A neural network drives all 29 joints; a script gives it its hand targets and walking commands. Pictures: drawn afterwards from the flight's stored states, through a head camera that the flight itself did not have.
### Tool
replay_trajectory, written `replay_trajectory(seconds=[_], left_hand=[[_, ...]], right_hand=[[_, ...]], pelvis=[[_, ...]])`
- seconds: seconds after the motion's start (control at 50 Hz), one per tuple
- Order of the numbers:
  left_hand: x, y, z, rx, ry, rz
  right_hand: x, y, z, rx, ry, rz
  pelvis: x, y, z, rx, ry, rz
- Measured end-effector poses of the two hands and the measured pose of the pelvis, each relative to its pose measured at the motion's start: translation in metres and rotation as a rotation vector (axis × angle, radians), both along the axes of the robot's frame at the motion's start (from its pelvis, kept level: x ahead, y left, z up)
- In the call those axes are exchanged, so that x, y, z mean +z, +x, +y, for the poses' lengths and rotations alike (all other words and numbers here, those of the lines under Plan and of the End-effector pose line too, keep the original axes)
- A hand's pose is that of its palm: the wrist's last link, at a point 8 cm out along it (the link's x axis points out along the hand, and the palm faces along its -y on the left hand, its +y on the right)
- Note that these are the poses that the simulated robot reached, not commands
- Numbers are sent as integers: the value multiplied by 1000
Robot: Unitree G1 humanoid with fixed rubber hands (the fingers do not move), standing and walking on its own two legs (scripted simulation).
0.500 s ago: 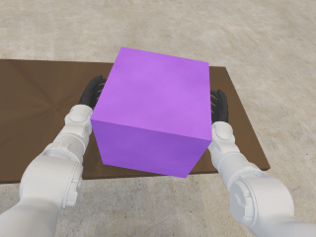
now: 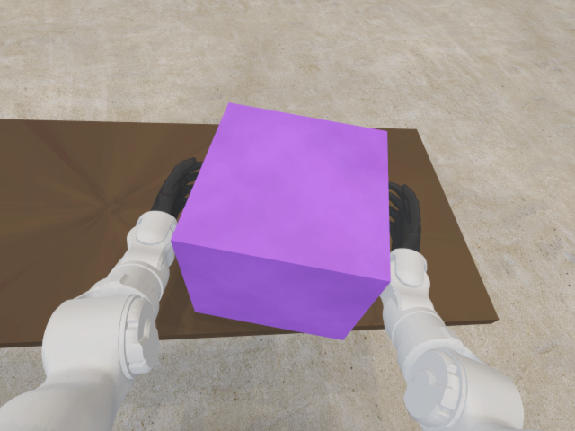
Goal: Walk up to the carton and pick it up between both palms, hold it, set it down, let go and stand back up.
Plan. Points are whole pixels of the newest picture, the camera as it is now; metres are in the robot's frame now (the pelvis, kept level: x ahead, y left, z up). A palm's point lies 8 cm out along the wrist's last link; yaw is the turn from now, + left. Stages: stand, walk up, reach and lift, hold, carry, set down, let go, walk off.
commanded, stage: reach and lift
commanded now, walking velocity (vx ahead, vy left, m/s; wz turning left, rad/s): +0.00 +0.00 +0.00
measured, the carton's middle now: (287, 225) +0.44 -0.02 -0.01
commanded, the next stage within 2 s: none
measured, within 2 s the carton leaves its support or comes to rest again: leaves its support in 0.92 s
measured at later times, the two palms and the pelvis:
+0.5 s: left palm (169, 210) +0.44 +0.16 +0.04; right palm (405, 241) +0.37 -0.19 +0.03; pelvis +0.01 -0.02 +0.01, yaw +1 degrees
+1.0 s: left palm (170, 211) +0.43 +0.15 +0.04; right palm (410, 247) +0.36 -0.19 +0.04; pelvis +0.00 -0.02 +0.01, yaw +0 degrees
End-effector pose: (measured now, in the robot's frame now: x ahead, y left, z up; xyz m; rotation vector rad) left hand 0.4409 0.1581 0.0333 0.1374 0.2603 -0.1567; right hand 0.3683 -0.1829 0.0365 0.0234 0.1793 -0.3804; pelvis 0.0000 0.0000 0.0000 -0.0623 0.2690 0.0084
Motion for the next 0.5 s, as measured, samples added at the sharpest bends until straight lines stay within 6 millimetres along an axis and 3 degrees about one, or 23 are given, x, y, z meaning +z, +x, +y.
replay_trajectory(seconds=[0.5], left_hand=[[2,-5,-2,-1,33,-13]], right_hand=[[-2,0,-3,18,-14,-27]], pelvis=[[11,7,-21,10,12,-17]])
